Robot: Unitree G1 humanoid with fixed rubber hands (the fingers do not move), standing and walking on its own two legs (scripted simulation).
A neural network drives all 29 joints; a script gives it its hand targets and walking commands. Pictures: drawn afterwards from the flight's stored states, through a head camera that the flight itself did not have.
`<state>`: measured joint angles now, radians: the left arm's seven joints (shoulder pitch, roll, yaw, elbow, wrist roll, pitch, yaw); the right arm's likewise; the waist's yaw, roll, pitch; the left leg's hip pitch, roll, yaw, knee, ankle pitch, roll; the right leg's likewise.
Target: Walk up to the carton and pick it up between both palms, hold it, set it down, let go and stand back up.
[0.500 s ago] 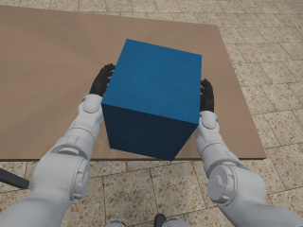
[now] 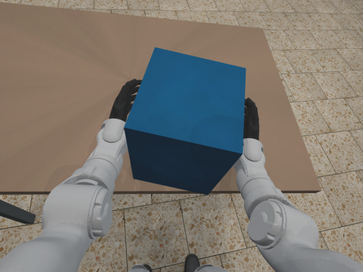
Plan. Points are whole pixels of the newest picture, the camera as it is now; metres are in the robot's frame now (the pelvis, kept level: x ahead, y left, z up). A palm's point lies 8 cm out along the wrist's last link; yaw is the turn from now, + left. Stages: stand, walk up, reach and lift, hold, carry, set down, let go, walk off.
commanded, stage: reach and lift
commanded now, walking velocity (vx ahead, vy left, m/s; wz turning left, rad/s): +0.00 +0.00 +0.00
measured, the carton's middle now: (184, 128) +0.42 -0.03 +0.01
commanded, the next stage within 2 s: none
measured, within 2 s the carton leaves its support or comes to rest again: leaves its support in 1.68 s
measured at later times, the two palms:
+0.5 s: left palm (121, 113) +0.45 +0.12 +0.04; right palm (248, 134) +0.40 -0.17 +0.03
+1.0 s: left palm (121, 114) +0.45 +0.12 +0.04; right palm (249, 137) +0.39 -0.17 +0.04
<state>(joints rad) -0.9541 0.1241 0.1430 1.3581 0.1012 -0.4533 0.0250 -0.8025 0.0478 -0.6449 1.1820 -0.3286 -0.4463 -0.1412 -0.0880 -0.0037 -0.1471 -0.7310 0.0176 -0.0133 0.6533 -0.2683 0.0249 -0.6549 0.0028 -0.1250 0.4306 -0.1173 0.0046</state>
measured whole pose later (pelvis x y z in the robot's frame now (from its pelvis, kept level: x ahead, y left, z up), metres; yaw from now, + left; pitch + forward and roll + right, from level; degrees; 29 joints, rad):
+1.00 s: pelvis +0.00 +0.00 +0.00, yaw +0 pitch +20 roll -5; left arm -0.95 0.12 0.14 1.37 0.10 -0.51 0.02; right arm -0.76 0.05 -0.54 1.18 -0.27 -0.55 -0.22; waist -0.09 0.00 -0.15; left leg -0.73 0.02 -0.01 0.63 -0.25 0.03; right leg -0.65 0.00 -0.13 0.39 -0.09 0.00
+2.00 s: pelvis -0.01 -0.02 +0.01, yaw +0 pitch +18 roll -3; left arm -0.87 0.12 -0.02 1.13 -0.04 -0.18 0.09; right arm -0.66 0.01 -0.23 0.87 0.07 -0.16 -0.26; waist -0.09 0.02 -0.28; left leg -0.69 0.02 -0.01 0.58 -0.21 0.02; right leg -0.62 0.01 -0.12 0.38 -0.07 -0.01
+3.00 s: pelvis -0.01 -0.03 +0.02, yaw +2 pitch -3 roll -2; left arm -0.83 0.08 0.21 0.67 0.14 0.54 0.02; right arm -0.75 -0.02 -0.12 0.79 0.13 0.31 -0.27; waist -0.09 0.02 -0.14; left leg -0.18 0.01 -0.01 0.44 -0.20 0.02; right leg -0.15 0.00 -0.12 0.31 -0.11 -0.01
